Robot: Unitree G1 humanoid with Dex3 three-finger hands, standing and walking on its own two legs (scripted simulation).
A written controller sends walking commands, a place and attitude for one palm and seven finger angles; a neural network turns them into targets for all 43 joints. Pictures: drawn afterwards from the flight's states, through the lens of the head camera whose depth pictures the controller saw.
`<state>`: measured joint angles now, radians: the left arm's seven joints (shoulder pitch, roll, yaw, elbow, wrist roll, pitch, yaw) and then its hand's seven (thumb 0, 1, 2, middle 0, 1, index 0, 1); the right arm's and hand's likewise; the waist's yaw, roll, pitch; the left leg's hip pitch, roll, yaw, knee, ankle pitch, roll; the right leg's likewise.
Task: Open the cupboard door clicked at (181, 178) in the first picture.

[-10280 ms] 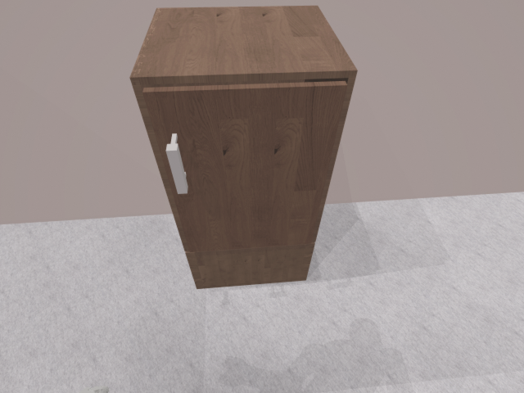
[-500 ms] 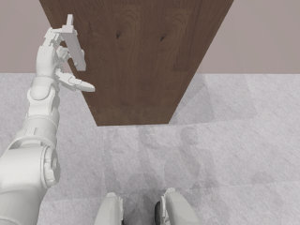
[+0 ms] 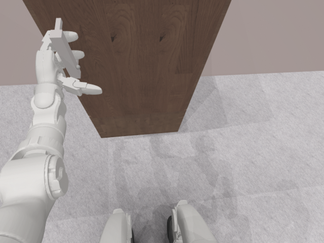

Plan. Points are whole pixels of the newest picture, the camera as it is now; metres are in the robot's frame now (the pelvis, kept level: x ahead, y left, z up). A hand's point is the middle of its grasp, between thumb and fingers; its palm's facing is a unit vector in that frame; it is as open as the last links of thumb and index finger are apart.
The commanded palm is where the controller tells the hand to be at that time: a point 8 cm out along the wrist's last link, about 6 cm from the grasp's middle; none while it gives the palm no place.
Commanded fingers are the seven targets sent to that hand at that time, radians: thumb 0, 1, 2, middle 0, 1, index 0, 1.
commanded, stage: slide the fingers in behind the handle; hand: left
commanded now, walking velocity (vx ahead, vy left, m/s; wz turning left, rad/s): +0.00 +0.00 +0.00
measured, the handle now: (67, 50) +0.57 +0.18 +0.07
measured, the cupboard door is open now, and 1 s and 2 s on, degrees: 1 1 35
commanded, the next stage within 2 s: close the thumb around the handle in 0.26 s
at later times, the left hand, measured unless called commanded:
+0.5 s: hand (78, 66) +0.52 +0.16 +0.06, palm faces +0.04 -1.00 -0.01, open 13.6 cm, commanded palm +0.50 +0.19 +0.06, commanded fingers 0.00 -0.05 0.49 -0.33 -1.25 -0.33 -1.25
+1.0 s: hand (77, 67) +0.52 +0.16 +0.06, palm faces +0.02 -1.00 -0.01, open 5.6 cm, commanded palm +0.50 +0.20 +0.06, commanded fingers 0.00 0.90 0.90 -0.40 -1.35 -0.40 -1.35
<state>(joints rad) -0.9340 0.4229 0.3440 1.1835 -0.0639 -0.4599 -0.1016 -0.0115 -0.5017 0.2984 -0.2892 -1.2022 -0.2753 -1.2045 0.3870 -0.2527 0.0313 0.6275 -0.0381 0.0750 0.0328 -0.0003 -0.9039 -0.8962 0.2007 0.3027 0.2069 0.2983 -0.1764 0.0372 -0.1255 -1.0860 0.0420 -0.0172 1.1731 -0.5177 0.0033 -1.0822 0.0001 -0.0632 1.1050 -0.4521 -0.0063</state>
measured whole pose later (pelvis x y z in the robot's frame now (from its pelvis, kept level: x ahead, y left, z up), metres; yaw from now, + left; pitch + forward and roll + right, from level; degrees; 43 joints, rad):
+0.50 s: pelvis +0.00 +0.00 +0.00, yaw +0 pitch +25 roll -3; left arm -0.93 0.41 0.34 1.17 -0.07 -0.46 -0.11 -0.01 -0.43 0.33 -0.30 -1.21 -0.29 -1.21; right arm 0.37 -0.25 0.03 0.62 -0.04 0.08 0.03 0.00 -0.90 -0.90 0.20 0.30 0.21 0.30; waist -0.17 0.04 -0.13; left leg -1.09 0.04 -0.01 1.18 -0.52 0.01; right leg -1.08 0.00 -0.06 1.10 -0.45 0.00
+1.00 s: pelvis +0.01 +0.01 +0.00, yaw +0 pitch +25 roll -3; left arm -0.93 0.42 0.35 1.18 -0.06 -0.46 -0.12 0.01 0.73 0.83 -0.38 -1.33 -0.37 -1.33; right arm 0.37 -0.26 0.03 0.62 -0.04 0.08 0.03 0.00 -0.90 -0.90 0.20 0.30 0.21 0.30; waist -0.18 0.03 -0.13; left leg -1.08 0.04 -0.01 1.18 -0.53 0.01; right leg -1.08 0.00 -0.06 1.10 -0.46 0.00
